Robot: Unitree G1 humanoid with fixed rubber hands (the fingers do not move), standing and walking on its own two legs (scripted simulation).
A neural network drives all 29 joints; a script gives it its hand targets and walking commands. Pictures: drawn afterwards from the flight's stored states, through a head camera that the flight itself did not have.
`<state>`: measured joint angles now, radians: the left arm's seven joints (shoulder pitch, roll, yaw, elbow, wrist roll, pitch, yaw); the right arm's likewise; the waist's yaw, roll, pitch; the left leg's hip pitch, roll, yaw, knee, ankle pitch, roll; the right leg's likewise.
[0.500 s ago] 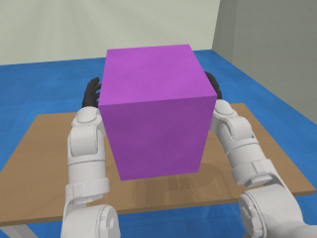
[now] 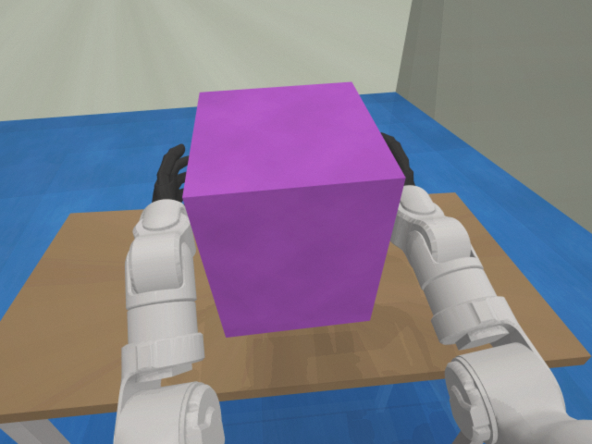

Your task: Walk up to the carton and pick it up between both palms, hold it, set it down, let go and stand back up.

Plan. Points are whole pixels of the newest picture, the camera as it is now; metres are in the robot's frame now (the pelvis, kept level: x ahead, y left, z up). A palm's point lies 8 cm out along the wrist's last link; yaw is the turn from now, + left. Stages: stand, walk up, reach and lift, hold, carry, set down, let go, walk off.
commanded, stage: hold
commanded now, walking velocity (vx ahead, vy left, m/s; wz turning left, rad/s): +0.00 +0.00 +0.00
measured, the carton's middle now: (288, 211) +0.36 +0.00 +0.19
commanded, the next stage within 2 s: none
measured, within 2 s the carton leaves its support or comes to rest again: neither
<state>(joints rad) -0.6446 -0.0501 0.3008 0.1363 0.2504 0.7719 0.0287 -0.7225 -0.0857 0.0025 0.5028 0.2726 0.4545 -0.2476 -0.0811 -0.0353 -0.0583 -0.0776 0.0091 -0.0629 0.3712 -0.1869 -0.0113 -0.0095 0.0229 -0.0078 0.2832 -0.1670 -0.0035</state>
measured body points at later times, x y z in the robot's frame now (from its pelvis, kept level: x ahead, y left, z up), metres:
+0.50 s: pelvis -0.01 +0.00 +0.00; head -0.06 +0.02 +0.45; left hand +0.37 +0.15 +0.21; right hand +0.37 -0.14 +0.21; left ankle +0.02 +0.12 -0.75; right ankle +0.00 -0.12 -0.75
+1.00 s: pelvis -0.01 +0.00 +0.00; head -0.07 +0.02 +0.45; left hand +0.37 +0.15 +0.21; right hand +0.37 -0.14 +0.21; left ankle +0.02 +0.12 -0.75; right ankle +0.00 -0.12 -0.75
